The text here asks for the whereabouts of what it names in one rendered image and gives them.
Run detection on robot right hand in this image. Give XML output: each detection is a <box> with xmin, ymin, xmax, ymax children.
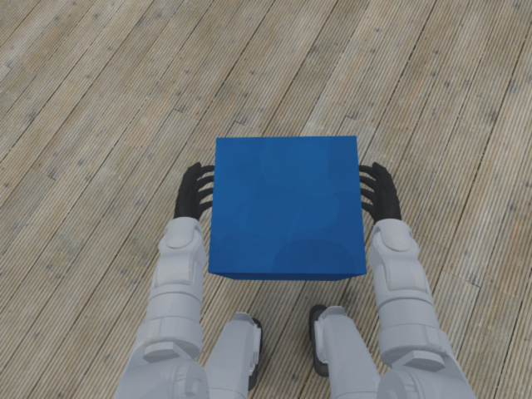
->
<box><xmin>358</xmin><ymin>162</ymin><xmax>402</xmax><ymax>225</ymax></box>

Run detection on robot right upper arm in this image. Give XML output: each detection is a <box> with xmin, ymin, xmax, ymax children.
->
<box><xmin>377</xmin><ymin>366</ymin><xmax>476</xmax><ymax>399</ymax></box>

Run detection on left robot thigh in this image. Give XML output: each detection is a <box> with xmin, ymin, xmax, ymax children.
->
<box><xmin>204</xmin><ymin>320</ymin><xmax>261</xmax><ymax>399</ymax></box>

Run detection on robot left hand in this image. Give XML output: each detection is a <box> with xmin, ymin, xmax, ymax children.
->
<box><xmin>174</xmin><ymin>162</ymin><xmax>214</xmax><ymax>221</ymax></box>

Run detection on robot left upper arm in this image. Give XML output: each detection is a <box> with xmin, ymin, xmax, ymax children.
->
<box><xmin>114</xmin><ymin>357</ymin><xmax>210</xmax><ymax>399</ymax></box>

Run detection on robot left forearm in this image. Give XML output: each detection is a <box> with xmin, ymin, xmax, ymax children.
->
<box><xmin>113</xmin><ymin>217</ymin><xmax>207</xmax><ymax>399</ymax></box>

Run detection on robot right forearm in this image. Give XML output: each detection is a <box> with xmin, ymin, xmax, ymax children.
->
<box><xmin>367</xmin><ymin>219</ymin><xmax>477</xmax><ymax>399</ymax></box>

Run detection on carton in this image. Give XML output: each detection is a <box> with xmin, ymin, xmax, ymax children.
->
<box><xmin>208</xmin><ymin>135</ymin><xmax>367</xmax><ymax>281</ymax></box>

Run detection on robot right foot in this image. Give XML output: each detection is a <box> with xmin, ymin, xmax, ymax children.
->
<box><xmin>308</xmin><ymin>304</ymin><xmax>329</xmax><ymax>377</ymax></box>

